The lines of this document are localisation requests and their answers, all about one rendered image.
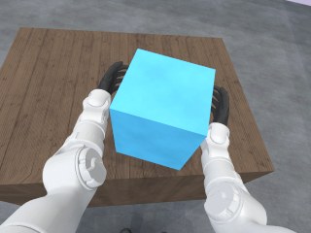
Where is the right robot upper arm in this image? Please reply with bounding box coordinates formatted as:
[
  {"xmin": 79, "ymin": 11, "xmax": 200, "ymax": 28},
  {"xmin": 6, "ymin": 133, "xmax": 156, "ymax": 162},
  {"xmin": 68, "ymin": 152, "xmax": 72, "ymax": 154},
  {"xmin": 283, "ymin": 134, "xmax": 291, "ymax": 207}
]
[{"xmin": 204, "ymin": 182, "xmax": 296, "ymax": 233}]

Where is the left robot upper arm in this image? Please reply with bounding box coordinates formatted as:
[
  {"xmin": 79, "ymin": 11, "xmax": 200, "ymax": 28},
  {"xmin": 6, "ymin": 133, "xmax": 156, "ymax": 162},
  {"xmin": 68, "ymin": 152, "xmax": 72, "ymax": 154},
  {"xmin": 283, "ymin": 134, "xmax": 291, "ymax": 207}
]
[{"xmin": 0, "ymin": 147, "xmax": 107, "ymax": 233}]

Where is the robot right forearm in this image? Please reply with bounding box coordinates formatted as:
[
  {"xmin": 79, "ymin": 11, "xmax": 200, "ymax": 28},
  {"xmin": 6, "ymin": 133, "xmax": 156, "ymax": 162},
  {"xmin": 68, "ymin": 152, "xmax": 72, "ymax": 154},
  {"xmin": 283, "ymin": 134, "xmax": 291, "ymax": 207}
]
[{"xmin": 200, "ymin": 122, "xmax": 251, "ymax": 196}]

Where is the right robot hand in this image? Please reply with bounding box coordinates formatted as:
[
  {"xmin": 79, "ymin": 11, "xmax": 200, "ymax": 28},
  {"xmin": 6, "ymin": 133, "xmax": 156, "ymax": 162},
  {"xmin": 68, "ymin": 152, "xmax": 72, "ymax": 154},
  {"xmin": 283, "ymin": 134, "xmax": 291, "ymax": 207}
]
[{"xmin": 210, "ymin": 85, "xmax": 229, "ymax": 126}]

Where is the robot left forearm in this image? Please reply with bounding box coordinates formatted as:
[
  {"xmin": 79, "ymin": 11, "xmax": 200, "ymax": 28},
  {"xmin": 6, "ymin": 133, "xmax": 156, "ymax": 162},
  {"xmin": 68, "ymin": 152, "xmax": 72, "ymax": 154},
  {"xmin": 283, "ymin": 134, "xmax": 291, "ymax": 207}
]
[{"xmin": 42, "ymin": 89, "xmax": 112, "ymax": 183}]

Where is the carton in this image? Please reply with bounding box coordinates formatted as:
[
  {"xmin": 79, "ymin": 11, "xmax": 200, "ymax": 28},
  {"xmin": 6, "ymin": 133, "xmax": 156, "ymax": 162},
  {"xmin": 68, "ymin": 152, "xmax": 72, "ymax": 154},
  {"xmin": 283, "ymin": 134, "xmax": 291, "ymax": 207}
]
[{"xmin": 109, "ymin": 49, "xmax": 216, "ymax": 171}]

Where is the pedestal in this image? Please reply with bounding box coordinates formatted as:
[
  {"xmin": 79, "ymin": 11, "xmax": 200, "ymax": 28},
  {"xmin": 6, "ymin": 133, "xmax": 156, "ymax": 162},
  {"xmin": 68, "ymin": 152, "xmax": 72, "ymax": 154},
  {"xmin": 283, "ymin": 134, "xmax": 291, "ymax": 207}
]
[{"xmin": 0, "ymin": 27, "xmax": 275, "ymax": 208}]

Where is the left robot hand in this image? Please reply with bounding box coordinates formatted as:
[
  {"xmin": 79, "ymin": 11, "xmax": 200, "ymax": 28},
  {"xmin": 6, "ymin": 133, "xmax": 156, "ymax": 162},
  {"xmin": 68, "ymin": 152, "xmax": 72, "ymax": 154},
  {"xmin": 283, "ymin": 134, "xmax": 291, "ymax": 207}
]
[{"xmin": 97, "ymin": 61, "xmax": 129, "ymax": 95}]

